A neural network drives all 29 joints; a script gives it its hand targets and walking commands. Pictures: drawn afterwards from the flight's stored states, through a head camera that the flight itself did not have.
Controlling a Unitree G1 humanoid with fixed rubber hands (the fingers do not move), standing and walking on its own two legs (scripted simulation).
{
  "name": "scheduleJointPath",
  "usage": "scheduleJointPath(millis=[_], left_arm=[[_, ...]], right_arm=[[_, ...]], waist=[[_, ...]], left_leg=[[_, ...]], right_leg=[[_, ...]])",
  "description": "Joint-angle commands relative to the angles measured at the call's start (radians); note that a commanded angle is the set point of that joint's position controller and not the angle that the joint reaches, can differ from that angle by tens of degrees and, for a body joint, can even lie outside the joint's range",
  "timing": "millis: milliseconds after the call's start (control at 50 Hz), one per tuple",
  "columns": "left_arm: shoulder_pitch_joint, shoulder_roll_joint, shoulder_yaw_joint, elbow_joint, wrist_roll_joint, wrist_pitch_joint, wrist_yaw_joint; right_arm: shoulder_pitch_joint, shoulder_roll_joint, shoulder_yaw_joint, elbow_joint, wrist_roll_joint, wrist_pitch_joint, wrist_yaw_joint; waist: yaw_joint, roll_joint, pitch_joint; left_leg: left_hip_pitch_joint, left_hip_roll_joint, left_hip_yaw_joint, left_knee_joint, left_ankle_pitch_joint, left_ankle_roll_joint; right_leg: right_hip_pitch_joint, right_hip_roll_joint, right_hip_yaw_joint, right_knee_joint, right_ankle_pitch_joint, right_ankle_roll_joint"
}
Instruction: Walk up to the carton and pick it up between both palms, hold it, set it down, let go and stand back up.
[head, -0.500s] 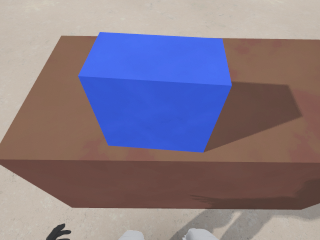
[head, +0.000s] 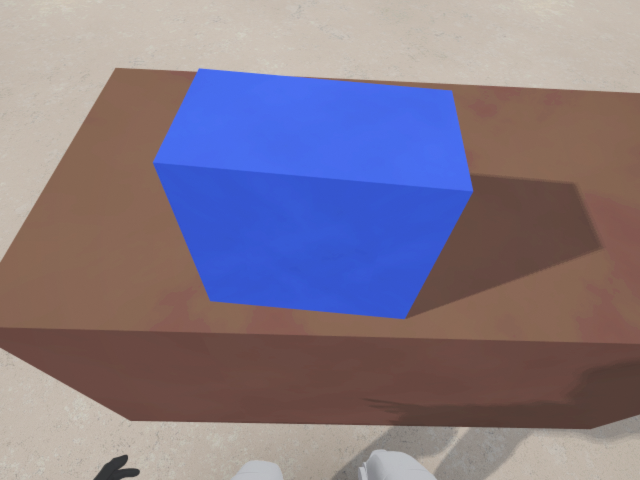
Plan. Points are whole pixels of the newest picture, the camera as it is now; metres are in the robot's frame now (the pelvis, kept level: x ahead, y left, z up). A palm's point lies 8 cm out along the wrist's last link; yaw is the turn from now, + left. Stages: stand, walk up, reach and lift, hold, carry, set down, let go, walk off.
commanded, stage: walk up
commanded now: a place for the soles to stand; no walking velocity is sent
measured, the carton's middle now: (315, 209) +0.43 +0.05 +0.07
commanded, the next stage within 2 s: reach and lift in 1.02 s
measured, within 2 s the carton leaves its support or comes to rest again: neither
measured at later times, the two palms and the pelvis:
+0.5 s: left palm out of the picture +0.08 +0.29 -0.11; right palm out of the picture +0.08 -0.33 -0.12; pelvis +0.02 -0.02 +0.00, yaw +0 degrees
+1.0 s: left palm out of the picture +0.11 +0.29 -0.12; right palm out of the picture +0.10 -0.33 -0.09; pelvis +0.02 -0.02 +0.00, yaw +0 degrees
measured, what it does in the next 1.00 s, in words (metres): steps on the spot: right foot, then left foot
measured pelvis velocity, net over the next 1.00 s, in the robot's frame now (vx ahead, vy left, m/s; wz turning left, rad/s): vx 0.02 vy -0.02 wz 0.01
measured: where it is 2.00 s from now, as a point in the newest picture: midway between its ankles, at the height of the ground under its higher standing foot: outside the picture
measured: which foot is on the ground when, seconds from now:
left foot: down 0.00-0.14, up 0.16-0.48, down 0.50-1.00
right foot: up 0.00-0.12, down 0.14-1.00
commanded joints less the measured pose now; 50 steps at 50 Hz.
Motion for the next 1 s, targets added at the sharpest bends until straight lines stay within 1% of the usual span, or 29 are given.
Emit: scheduleJointPath(millis=[0, 40, 60, 80, 100, 120, 140, 160, 200, 260, 360, 400, 440, 460, 480, 500, 520, 540, 560, 620, 660, 680, 720, 760, 800, 860, 880, 920, 980], left_arm=[[-0.017, 0.182, 0.045, -0.121, 0.0, -0.022, 0.003], [0.036, 0.181, 0.044, -0.088, -0.001, -0.028, 0.001], [0.102, 0.187, 0.05, -0.059, 0.0, -0.034, 0.002], [0.174, 0.219, 0.064, -0.033, 0.008, -0.042, 0.009], [0.191, 0.308, 0.086, -0.035, 0.02, -0.048, 0.014], [0.101, 0.316, 0.077, -0.055, 0.01, -0.049, 0.017], [0.051, 0.327, 0.08, -0.071, 0.004, -0.042, 0.016], [0.024, 0.32, 0.076, -0.079, 0.004, -0.036, 0.016], [-0.027, 0.263, 0.06, -0.089, 0.006, -0.037, 0.018], [-0.01, 0.238, 0.051, -0.1, 0.001, -0.05, 0.016], [0.038, 0.246, 0.049, -0.113, 0.004, -0.04, 0.009], [0.026, 0.243, 0.044, -0.122, -0.001, -0.031, 0.007], [-0.023, 0.212, 0.031, -0.135, -0.016, -0.021, 0.007], [-0.039, 0.174, 0.019, -0.144, -0.026, -0.022, 0.009], [-0.039, 0.133, 0.01, -0.153, -0.033, -0.025, 0.014], [-0.027, 0.108, 0.004, -0.144, -0.036, -0.021, 0.026], [-0.05, 0.171, 0.022, -0.129, -0.023, -0.012, 0.033], [-0.036, 0.192, 0.027, -0.121, -0.02, -0.01, 0.031], [-0.028, 0.189, 0.028, -0.112, -0.022, -0.013, 0.024], [0.049, 0.175, 0.03, -0.073, -0.014, -0.03, 0.015], [0.046, 0.204, 0.038, -0.056, -0.008, -0.034, 0.021], [0.023, 0.222, 0.042, -0.057, -0.006, -0.034, 0.022], [-0.043, 0.243, 0.033, -0.069, -0.011, -0.033, 0.016], [-0.093, 0.244, 0.029, -0.085, -0.004, -0.032, 0.01], [-0.118, 0.213, 0.02, -0.088, -0.005, -0.026, 0.008], [-0.076, 0.168, 0.018, -0.078, -0.013, -0.023, 0.008], [-0.052, 0.167, 0.018, -0.07, -0.01, -0.024, 0.01], [-0.01, 0.175, 0.022, -0.052, -0.01, -0.031, 0.006], [-0.034, 0.22, 0.033, -0.054, -0.007, -0.041, 0.005]], right_arm=[[0.018, -0.338, -0.08, -0.084, 0.0, -0.016, -0.027], [-0.057, -0.331, -0.077, -0.107, 0.004, -0.004, -0.02], [-0.113, -0.3, -0.064, -0.12, 0.004, 0.002, -0.016], [-0.123, -0.244, -0.045, -0.122, 0.008, 0.007, -0.016], [-0.11, -0.183, -0.025, -0.129, 0.018, 0.013, -0.018], [-0.071, -0.189, -0.018, -0.118, 0.015, 0.032, -0.03], [-0.041, -0.254, -0.037, -0.099, 0.011, 0.04, -0.032], [-0.035, -0.273, -0.042, -0.084, 0.011, 0.04, -0.029], [-0.018, -0.257, -0.043, -0.059, 0.013, 0.044, -0.014], [-0.025, -0.244, -0.043, -0.046, 0.007, 0.043, -0.005], [-0.063, -0.231, -0.043, -0.048, 0.007, 0.03, -0.008], [-0.033, -0.224, -0.042, -0.038, 0.007, 0.014, -0.012], [0.06, -0.208, -0.043, 0.0, 0.004, -0.006, -0.015], [0.099, -0.23, -0.052, 0.009, -0.007, -0.014, -0.02], [0.112, -0.289, -0.064, 0.003, -0.02, -0.019, -0.026], [0.02, -0.318, -0.06, -0.03, -0.011, -0.016, -0.024], [-0.022, -0.343, -0.062, -0.034, -0.003, -0.012, -0.022], [-0.069, -0.34, -0.066, -0.041, -0.003, -0.013, -0.022], [-0.092, -0.32, -0.061, -0.049, 0.0, -0.012, -0.021], [-0.145, -0.28, -0.042, -0.073, 0.011, -0.005, -0.011], [-0.157, -0.244, -0.032, -0.076, 0.018, 0.006, -0.008], [-0.151, -0.23, -0.03, -0.074, 0.02, 0.012, -0.009], [-0.123, -0.206, -0.028, -0.059, 0.018, 0.027, -0.007], [-0.065, -0.209, -0.032, -0.032, 0.009, 0.024, -0.001], [-0.028, -0.216, -0.032, -0.006, 0.003, 0.011, 0.003], [-0.092, -0.306, -0.047, -0.022, -0.005, -0.003, 0.0], [-0.133, -0.316, -0.047, -0.034, -0.004, -0.003, -0.001], [-0.19, -0.294, -0.039, -0.05, -0.001, -0.001, 0.0], [-0.178, -0.235, -0.027, -0.05, 0.008, 0.009, 0.0]], waist=[[-0.043, 0.288, -0.166], [0.003, 0.287, -0.176], [0.055, 0.257, -0.193], [0.098, 0.138, -0.208], [0.111, -0.117, -0.182], [0.043, -0.09, -0.13], [0.033, -0.032, -0.097], [0.022, -0.041, -0.055], [-0.004, -0.046, 0.008], [0.003, -0.068, 0.013], [0.032, -0.152, -0.046], [0.015, -0.145, -0.094], [-0.039, -0.087, -0.169], [-0.061, -0.029, -0.227], [-0.062, 0.106, -0.257], [-0.028, 0.178, -0.212], [-0.041, 0.18, -0.199], [-0.023, 0.177, -0.169], [-0.012, 0.181, -0.145], [0.032, 0.227, -0.183], [0.03, 0.17, -0.223], [0.021, 0.128, -0.219], [-0.007, 0.056, -0.159], [-0.035, -0.004, -0.117], [-0.055, 0.011, -0.109], [-0.019, 0.184, -0.138], [0.001, 0.187, -0.134], [0.032, 0.159, -0.141], [0.012, 0.053, -0.165]], left_leg=[[0.174, 0.245, -0.231, -0.174, 0.631, 0.252], [0.052, 0.204, -0.153, -0.128, 0.466, 0.228], [-0.039, 0.154, -0.09, -0.062, 0.38, 0.188], [-0.12, 0.078, -0.011, 0.094, 0.279, 0.134], [-0.302, -0.063, 0.075, 0.335, 0.003, 0.073], [-0.34, -0.069, 0.048, 0.354, -0.202, 0.082], [-0.314, -0.039, 0.034, 0.373, -0.221, 0.092], [-0.291, -0.022, 0.042, 0.374, -0.213, 0.098], [-0.246, 0.002, 0.041, 0.351, -0.133, 0.099], [-0.2, 0.004, 0.069, 0.3, -0.087, 0.083], [-0.136, 0.002, 0.123, 0.103, -0.157, 0.067], [-0.059, -0.007, 0.145, -0.033, -0.103, 0.071], [0.118, -0.025, 0.162, -0.245, 0.125, 0.076], [0.229, 0.02, 0.06, -0.25, 0.205, 0.096], [0.292, 0.158, -0.192, -0.263, 0.371, 0.144], [0.262, 0.297, -0.4, -0.301, 0.54, 0.217], [0.172, 0.348, -0.454, -0.294, 0.511, 0.314], [0.118, 0.335, -0.414, -0.279, 0.502, 0.329], [0.083, 0.302, -0.345, -0.256, 0.527, 0.309], [0.007, 0.182, -0.162, -0.167, 0.568, 0.19], [-0.057, 0.096, -0.079, -0.095, 0.425, 0.129], [-0.088, 0.053, -0.028, -0.056, 0.31, 0.109], [-0.038, -0.031, 0.084, 0.031, 0.009, 0.098], [0.028, -0.03, 0.106, 0.011, -0.07, 0.103], [0.092, -0.008, 0.058, -0.134, 0.025, 0.115], [0.026, 0.203, -0.29, -0.308, 0.13, 0.224], [-0.01, 0.233, -0.322, -0.309, 0.173, 0.248], [-0.061, 0.181, -0.23, -0.248, 0.236, 0.213], [-0.071, 0.018, -0.005, -0.091, 0.187, 0.106]], right_leg=[[-0.087, -0.074, -0.049, -0.028, 0.126, -0.022], [0.073, -0.065, -0.065, -0.173, 0.25, -0.032], [0.21, -0.051, -0.064, -0.266, 0.31, -0.046], [0.312, -0.076, 0.038, -0.386, 0.263, -0.059], [0.375, -0.23, 0.381, -0.501, 0.226, -0.099], [0.273, -0.318, 0.531, -0.574, 0.199, -0.113], [0.215, -0.335, 0.533, -0.585, 0.126, -0.131], [0.145, -0.324, 0.53, -0.601, 0.078, -0.126], [0.089, -0.251, 0.415, -0.602, 0.081, -0.087], [0.08, -0.225, 0.349, -0.576, 0.225, -0.113], [0.145, -0.22, 0.291, -0.491, 0.382, -0.181], [0.157, -0.206, 0.239, -0.401, 0.517, -0.19], [0.12, -0.167, 0.148, -0.253, 0.629, -0.152], [0.055, -0.149, 0.12, -0.15, 0.627, -0.104], [-0.046, -0.076, 0.064, -0.019, 0.513, -0.043], [-0.131, -0.014, 0.025, -0.01, 0.147, -0.005], [-0.088, -0.028, 0.038, 0.052, -0.069, -0.005], [-0.053, -0.046, 0.03, 0.071, -0.078, -0.009], [-0.019, -0.057, 0.014, 0.039, -0.053, -0.015], [0.161, -0.066, -0.028, -0.227, 0.286, -0.03], [0.258, -0.113, 0.077, -0.306, 0.489, -0.067], [0.258, -0.152, 0.154, -0.335, 0.478, -0.101], [0.109, -0.246, 0.284, -0.464, 0.23, -0.174], [0.015, -0.259, 0.295, -0.487, 0.15, -0.186], [-0.035, -0.182, 0.201, -0.442, 0.149, -0.116], [0.024, -0.037, 0.031, -0.161, 0.196, -0.023], [0.053, -0.039, 0.008, -0.145, 0.171, -0.019], [0.152, -0.063, 0.033, -0.23, 0.261, -0.033], [0.187, -0.158, 0.179, -0.384, 0.394, -0.115]])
